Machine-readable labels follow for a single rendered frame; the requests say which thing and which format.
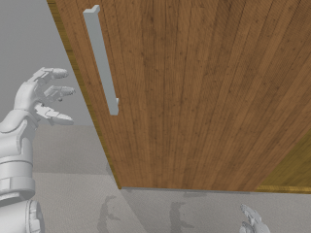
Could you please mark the wardrobe door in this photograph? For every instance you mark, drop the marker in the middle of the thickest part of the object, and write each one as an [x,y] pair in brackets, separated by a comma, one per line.
[295,168]
[213,94]

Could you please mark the robot left forearm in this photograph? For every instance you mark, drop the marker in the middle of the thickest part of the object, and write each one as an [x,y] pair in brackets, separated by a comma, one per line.
[17,132]

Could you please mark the robot left upper arm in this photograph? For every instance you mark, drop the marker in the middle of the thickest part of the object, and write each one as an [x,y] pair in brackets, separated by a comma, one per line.
[22,217]

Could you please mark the right robot hand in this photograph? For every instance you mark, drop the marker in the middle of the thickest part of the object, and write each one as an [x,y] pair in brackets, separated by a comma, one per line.
[255,220]

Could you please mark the left robot hand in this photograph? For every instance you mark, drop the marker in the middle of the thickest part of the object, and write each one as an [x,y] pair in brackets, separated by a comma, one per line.
[30,95]

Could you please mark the handle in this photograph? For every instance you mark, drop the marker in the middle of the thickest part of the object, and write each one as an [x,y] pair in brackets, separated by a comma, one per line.
[96,39]

